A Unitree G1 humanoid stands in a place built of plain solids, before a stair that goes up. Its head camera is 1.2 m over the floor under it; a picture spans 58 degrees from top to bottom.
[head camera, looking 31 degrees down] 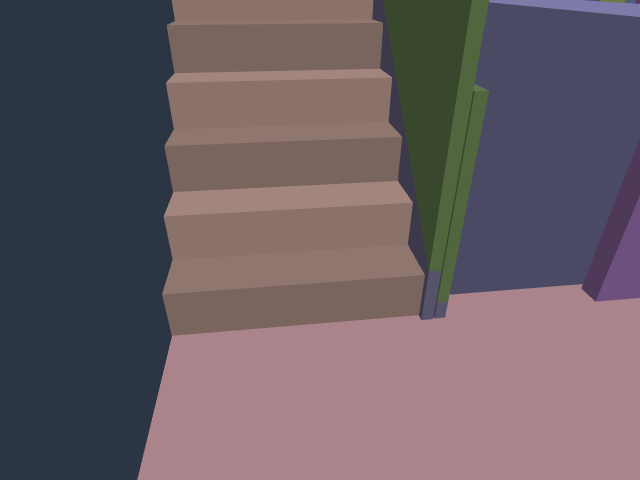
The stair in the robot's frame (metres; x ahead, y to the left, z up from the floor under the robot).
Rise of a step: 0.21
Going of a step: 0.23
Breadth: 1.01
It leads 7 degrees to the left of straight ahead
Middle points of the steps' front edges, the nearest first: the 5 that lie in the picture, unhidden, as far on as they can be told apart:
1.33 0.08 0.21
1.55 0.11 0.41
1.78 0.14 0.62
2.01 0.17 0.82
2.24 0.20 1.03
